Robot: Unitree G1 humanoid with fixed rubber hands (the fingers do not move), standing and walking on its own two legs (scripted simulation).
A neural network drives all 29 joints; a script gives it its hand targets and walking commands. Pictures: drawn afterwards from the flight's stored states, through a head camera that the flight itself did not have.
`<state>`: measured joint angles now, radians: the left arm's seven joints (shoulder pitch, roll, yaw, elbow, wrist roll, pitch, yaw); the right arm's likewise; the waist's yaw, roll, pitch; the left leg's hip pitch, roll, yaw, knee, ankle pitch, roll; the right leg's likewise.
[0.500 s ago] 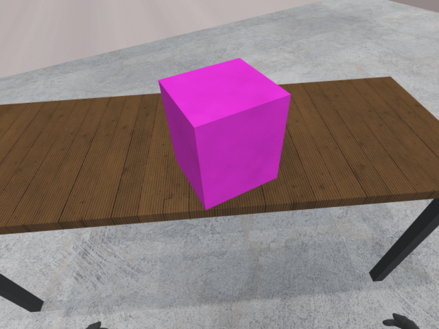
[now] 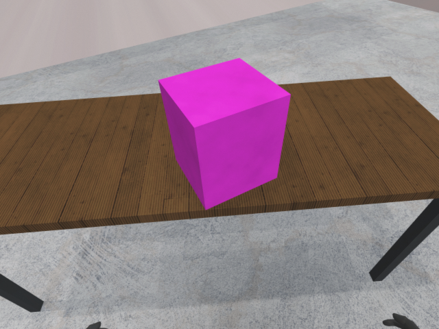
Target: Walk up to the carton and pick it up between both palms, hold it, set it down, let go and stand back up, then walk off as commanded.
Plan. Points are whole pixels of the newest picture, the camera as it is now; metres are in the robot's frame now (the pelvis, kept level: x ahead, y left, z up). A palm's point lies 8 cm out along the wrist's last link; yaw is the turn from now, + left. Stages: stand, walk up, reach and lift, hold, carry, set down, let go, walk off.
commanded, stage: walk up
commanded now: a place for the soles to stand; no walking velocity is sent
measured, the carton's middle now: (222, 133) +0.56 +0.01 +0.07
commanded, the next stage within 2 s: none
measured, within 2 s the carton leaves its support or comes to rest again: neither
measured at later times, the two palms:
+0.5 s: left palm out of the picture +0.12 +0.28 -0.07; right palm out of the picture +0.11 -0.31 -0.07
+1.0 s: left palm out of the picture +0.12 +0.28 -0.07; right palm out of the picture +0.11 -0.31 -0.07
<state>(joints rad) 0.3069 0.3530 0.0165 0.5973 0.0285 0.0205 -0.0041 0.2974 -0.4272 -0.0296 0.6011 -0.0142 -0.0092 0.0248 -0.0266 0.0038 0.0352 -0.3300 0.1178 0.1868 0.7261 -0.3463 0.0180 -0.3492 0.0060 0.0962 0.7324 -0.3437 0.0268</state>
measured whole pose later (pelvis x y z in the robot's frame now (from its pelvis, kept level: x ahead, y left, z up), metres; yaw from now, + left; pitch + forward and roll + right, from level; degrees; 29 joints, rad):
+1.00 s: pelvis +0.00 +0.00 +0.00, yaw +0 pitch -2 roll +0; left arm 0.31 0.35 0.02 0.60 0.03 0.02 0.00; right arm 0.30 -0.43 -0.03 0.60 -0.01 -0.01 0.03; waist -0.03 0.00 0.04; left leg -0.33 0.12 0.19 0.73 -0.35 0.02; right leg -0.35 0.01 0.10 0.73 -0.34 0.03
